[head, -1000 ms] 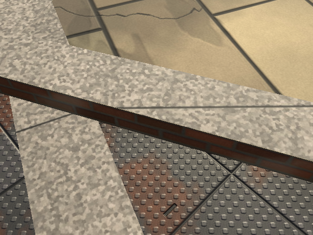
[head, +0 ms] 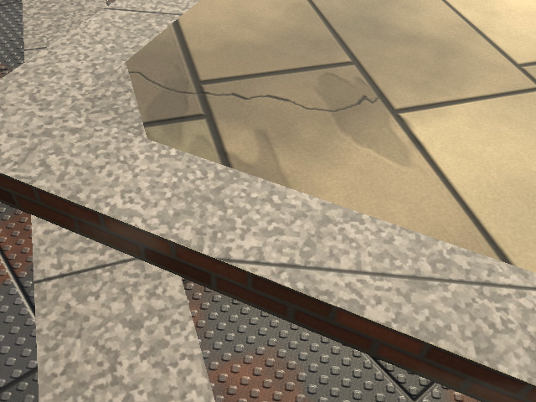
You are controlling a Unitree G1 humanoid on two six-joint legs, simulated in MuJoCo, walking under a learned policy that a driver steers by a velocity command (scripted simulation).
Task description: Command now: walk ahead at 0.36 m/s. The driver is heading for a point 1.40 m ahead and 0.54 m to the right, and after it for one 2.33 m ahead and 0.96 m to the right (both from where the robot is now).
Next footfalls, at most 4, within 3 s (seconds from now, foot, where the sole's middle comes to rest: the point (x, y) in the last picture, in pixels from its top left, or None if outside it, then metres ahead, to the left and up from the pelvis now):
0.46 right None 0.39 -0.08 -0.77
0.96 left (253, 364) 0.63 0.03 -0.77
1.44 right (408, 291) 0.76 -0.36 -0.61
2.00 left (448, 209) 1.05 -0.53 -0.61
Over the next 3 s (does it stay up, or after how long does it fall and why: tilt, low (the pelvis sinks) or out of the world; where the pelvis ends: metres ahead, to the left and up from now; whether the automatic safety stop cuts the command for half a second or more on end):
stays up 1.37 -0.74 0.14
